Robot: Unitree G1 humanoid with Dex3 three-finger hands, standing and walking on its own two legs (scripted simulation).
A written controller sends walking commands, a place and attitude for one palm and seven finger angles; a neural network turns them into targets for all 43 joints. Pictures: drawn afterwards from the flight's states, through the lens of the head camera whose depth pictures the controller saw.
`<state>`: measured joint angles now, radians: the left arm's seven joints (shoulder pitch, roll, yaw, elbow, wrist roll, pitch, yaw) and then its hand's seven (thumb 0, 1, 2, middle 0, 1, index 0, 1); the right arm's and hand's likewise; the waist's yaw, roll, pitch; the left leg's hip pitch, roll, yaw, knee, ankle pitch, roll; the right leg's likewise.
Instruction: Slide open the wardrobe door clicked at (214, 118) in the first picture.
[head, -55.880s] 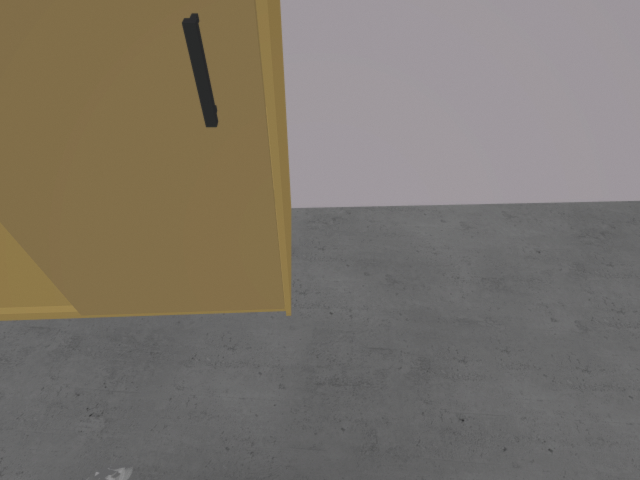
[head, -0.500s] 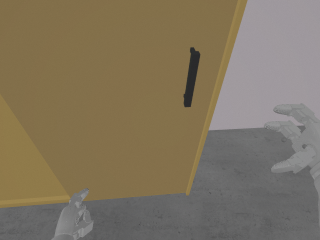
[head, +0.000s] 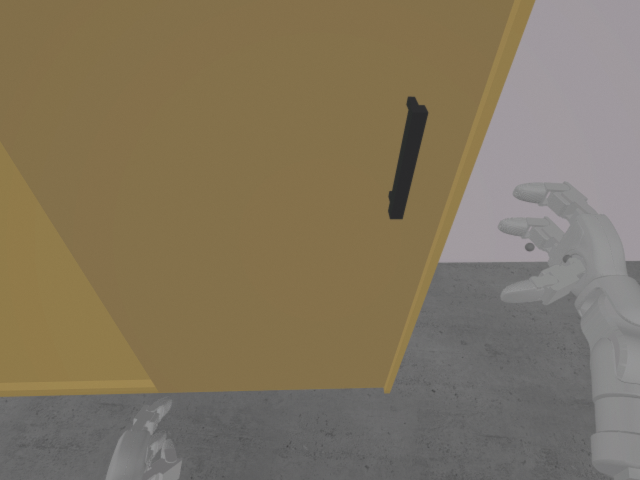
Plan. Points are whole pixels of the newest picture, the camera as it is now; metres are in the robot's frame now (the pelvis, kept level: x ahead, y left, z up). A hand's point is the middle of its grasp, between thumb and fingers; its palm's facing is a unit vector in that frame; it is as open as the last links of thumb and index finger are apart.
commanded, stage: move the hooked fingers beside the handle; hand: right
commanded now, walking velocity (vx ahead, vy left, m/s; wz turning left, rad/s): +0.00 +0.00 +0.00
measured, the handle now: (403, 161) +0.54 -0.10 +0.15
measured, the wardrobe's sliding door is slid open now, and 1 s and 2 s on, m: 0.00 0.00 0.00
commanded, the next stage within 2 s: feel for the door with the fingertips in 1.72 s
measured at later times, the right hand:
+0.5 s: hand (488, 209) +0.41 -0.19 +0.16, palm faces -0.03 +1.00 -0.02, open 14.0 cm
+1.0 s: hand (463, 179) +0.47 -0.17 +0.16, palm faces -0.02 +1.00 -0.01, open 14.0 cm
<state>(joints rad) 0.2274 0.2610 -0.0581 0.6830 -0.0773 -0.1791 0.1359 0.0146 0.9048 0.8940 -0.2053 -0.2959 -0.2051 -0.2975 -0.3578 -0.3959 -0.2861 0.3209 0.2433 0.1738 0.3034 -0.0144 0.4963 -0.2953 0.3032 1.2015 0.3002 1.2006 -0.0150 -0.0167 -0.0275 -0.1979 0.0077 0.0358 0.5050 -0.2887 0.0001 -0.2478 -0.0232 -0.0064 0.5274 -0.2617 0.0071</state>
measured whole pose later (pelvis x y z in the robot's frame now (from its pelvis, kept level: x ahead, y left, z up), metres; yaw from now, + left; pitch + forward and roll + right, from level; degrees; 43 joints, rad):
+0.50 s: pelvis +0.01 +0.00 +0.00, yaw +1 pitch +2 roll +0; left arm 0.28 0.27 -0.03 0.70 -0.07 -0.12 0.12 0.01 0.91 0.89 -0.20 -0.30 -0.20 -0.30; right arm -0.57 -0.40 -0.27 0.57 0.20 0.10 0.27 -0.01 0.50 -0.30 0.30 1.20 0.30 1.20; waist 0.03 -0.01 -0.05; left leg -0.27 0.00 0.03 0.53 -0.31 0.01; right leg -0.31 -0.03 -0.01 0.56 -0.28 0.01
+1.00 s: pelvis +0.00 +0.00 -0.01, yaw +1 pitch +6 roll +1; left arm 0.35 0.27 -0.01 0.73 -0.05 -0.11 0.08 0.01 0.91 0.89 -0.20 -0.30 -0.20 -0.30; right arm -0.84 -0.43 -0.30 0.94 0.13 -0.04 0.21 -0.01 0.49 -0.30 0.30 1.20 0.30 1.20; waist 0.09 -0.01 -0.06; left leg -0.37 -0.01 0.02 0.57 -0.30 0.00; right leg -0.41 -0.04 -0.02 0.60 -0.29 0.01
